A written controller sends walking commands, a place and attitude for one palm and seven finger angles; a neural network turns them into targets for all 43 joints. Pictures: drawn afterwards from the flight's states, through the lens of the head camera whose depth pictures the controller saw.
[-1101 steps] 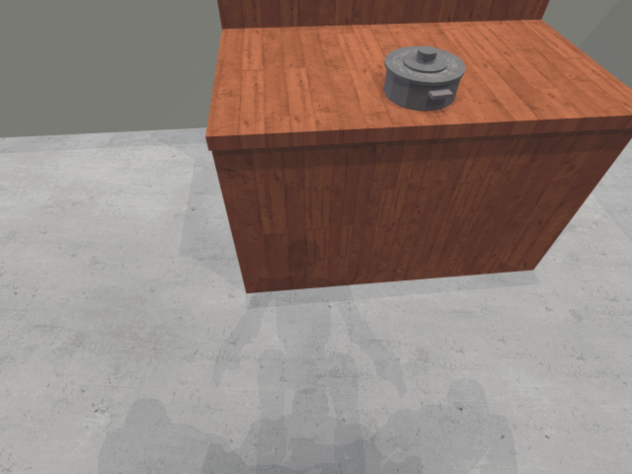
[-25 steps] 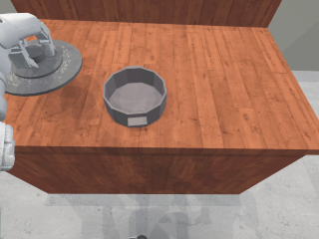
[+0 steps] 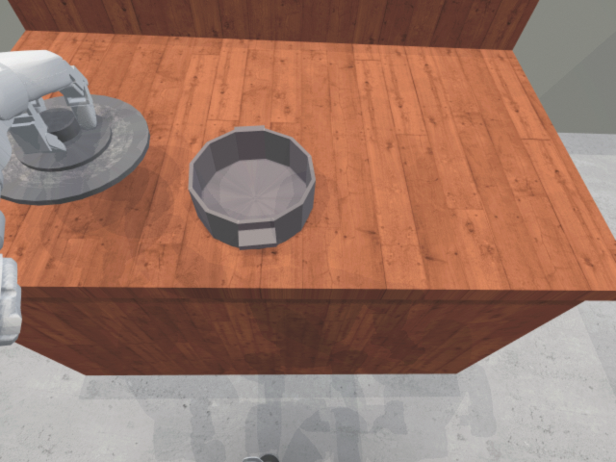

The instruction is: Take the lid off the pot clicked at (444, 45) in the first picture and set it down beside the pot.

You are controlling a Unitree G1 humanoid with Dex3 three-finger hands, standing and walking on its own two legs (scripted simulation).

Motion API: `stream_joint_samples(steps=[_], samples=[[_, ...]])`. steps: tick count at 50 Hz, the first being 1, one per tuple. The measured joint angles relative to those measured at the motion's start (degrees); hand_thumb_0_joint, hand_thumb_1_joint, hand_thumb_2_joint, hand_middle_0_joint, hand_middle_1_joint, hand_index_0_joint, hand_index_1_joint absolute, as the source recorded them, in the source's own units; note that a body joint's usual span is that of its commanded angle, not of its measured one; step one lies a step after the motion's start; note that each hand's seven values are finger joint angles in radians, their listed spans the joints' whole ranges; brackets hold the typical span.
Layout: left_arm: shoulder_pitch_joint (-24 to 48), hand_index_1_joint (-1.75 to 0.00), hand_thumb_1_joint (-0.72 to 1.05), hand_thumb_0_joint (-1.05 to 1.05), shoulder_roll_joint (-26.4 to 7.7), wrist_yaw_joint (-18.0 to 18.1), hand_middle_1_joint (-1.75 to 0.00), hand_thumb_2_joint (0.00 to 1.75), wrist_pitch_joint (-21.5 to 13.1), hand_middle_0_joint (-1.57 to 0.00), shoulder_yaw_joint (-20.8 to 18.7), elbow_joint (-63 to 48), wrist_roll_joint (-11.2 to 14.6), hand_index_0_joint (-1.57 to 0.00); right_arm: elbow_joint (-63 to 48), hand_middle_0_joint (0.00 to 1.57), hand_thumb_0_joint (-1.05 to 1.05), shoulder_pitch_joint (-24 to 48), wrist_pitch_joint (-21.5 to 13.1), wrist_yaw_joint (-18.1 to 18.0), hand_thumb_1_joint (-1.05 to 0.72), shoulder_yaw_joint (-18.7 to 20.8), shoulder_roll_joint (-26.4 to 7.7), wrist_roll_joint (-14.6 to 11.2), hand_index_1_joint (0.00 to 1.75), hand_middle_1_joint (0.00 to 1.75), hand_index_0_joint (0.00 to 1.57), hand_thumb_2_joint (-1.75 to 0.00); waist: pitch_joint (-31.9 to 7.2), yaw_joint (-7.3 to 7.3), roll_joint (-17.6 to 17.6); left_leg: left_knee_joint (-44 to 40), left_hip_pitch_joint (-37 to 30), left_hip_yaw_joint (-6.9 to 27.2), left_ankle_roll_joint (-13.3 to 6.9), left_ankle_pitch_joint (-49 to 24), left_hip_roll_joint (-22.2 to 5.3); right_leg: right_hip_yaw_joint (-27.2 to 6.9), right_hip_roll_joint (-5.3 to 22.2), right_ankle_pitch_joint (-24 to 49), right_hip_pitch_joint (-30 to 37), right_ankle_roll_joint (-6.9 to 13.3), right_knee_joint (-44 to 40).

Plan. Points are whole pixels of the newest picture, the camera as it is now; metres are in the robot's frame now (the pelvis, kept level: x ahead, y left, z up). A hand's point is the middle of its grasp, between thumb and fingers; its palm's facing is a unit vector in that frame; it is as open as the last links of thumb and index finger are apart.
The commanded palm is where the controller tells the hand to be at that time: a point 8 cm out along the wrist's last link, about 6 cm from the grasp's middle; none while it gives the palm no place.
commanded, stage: lower the lid onto the table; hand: left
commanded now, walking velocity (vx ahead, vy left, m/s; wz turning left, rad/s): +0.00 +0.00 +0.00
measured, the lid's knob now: (56, 125) +0.51 +0.30 +0.13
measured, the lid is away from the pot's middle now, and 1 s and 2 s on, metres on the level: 0.23 0.23 0.24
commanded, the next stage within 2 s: none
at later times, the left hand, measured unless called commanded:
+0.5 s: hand (56, 150) +0.47 +0.29 +0.12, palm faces -0.45 -0.08 -0.89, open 7.4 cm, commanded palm +0.51 +0.30 +0.19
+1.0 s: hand (64, 165) +0.47 +0.29 +0.10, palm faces -0.45 -0.08 -0.89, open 7.4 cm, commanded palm +0.51 +0.29 +0.16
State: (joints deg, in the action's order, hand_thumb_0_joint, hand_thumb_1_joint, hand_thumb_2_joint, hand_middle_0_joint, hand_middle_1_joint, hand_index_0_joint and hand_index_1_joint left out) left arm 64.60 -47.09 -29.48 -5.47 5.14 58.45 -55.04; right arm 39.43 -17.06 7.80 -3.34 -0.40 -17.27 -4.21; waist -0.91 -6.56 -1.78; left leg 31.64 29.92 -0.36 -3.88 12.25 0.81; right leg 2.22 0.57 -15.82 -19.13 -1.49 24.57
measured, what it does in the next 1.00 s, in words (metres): stands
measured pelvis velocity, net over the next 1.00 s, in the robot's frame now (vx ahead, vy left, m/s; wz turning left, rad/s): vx -0.01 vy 0.01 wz -0.03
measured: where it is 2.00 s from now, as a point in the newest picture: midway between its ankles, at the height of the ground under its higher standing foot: outside the picture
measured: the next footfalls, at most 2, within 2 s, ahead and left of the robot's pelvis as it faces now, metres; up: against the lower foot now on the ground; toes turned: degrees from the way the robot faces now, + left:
none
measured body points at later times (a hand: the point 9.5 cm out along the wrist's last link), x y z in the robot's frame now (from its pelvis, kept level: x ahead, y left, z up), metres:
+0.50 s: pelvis +0.00 +0.00 +0.00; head +0.08 +0.01 +0.44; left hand +0.49 +0.30 +0.17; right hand +0.02 -0.29 -0.12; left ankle +0.03 +0.07 -0.73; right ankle -0.05 -0.15 -0.73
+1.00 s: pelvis -0.01 +0.01 -0.01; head +0.08 +0.02 +0.43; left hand +0.49 +0.30 +0.15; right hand +0.00 -0.28 -0.12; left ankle +0.03 +0.07 -0.73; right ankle -0.05 -0.15 -0.73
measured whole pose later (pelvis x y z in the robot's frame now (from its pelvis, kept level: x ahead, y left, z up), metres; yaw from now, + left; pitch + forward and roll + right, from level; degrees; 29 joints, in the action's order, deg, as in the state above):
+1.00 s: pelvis -0.01 +0.01 -0.01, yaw -2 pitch +13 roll -4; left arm 59.1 -46.5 -24.1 -9.0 2.3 62.5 -56.0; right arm 40.2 -19.0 8.8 -4.9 -0.5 -16.8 -4.4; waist -2.8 -7.4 -2.3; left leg 36.6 35.2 -1.3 -4.2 14.2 -0.2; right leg 1.0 -0.2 -17.3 -24.8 -1.6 29.3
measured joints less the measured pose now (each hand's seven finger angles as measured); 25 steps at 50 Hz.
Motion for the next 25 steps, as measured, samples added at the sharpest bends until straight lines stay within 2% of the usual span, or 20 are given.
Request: stream_joint_samples(steps=[3,10,15,25], samples=[[-0.3,-0.94,0.26,0.03,-0.1,0.6,-0.92,0.79,-0.1,-0.59,-0.7,1.2,0.1,-0.66,-0.3,0.20,0.01,0.5,0.1,-0.1,-0.91,-0.2,-0.2,-0.1,0.30,0.30,0.20,-0.90,0.1,-0.07,-0.2,0.3,0.3,-0.1,0.0,0.1,-0.2,-0.1,-0.1,0.0,-0.4,-0.3,0.3],[-1.2,-0.94,0.26,0.03,-0.4,0.5,-0.92,0.79,-0.2,-0.59,0.4,1.6,-0.5,-0.66,0.0,0.20,0.01,0.3,0.0,-0.8,-0.91,-0.4,0.0,-0.3,0.30,0.30,0.20,-0.90,0.1,0.08,-0.1,0.8,0.8,-0.1,0.2,0.3,-0.4,-0.2,-0.4,-0.3,-1.0,-0.2,0.9],[-2.0,-0.94,0.26,0.03,-0.7,1.0,-0.92,0.79,-1.3,-0.59,-0.3,1.9,0.7,-0.66,0.5,0.20,0.01,-0.4,0.1,-1.1,-0.91,-0.4,0.1,-0.4,0.30,0.30,0.20,-0.90,-0.5,-0.08,0.0,1.4,1.1,-0.1,0.3,0.8,-0.6,-0.3,-0.5,-0.7,-1.3,-0.2,1.4],[-3.5,-0.94,0.27,0.03,-1.1,2.3,-0.92,0.79,-2.2,-0.59,-2.1,3.3,-0.1,-0.66,0.7,0.20,0.01,-0.8,0.9,-1.3,-0.91,-0.4,-0.1,-0.5,0.30,0.30,0.20,-0.90,-0.5,-0.70,-0.3,2.6,2.4,-0.6,0.2,1.3,-1.0,-0.9,-0.8,-1.0,-2.8,-0.3,2.6]])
